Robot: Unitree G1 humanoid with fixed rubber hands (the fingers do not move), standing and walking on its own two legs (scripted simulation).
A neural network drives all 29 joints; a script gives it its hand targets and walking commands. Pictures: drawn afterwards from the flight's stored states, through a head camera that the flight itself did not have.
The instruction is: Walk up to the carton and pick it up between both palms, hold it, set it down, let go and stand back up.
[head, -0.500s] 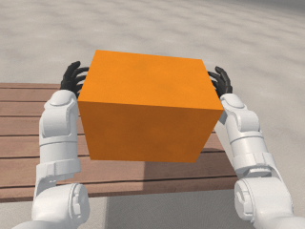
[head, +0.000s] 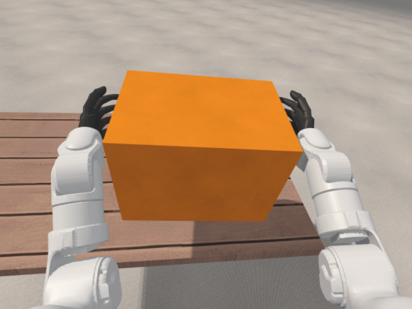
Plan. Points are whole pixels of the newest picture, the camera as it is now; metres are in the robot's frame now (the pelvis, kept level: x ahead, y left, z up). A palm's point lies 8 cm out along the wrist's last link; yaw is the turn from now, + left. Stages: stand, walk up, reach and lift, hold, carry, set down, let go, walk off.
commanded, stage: hold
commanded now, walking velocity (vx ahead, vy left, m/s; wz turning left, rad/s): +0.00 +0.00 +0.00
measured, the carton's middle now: (198, 149) +0.37 +0.01 +0.15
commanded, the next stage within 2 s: none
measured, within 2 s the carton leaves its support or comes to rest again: neither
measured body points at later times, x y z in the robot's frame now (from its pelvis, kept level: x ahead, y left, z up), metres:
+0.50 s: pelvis +0.00 +0.00 +0.00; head -0.07 +0.02 +0.45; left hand +0.36 +0.20 +0.21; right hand +0.37 -0.19 +0.21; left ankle +0.02 +0.12 -0.75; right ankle +0.00 -0.11 -0.75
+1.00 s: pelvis +0.00 +0.00 +0.00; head -0.06 +0.04 +0.45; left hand +0.37 +0.20 +0.20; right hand +0.38 -0.18 +0.21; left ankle +0.02 +0.12 -0.75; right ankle +0.00 -0.11 -0.75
